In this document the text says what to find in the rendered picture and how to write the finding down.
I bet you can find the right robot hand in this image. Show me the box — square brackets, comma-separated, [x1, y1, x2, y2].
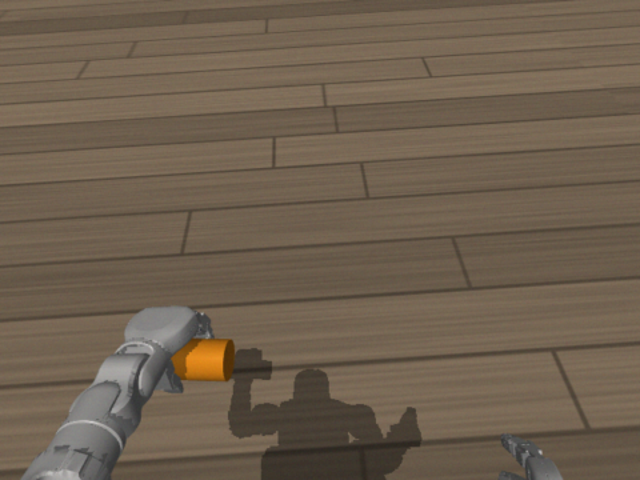
[498, 433, 563, 480]

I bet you can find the can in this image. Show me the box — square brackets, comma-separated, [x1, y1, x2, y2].
[171, 338, 235, 381]

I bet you can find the left robot hand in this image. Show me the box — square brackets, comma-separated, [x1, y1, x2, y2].
[124, 306, 214, 393]

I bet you can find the left robot arm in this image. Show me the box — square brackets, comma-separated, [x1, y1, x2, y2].
[20, 338, 168, 480]

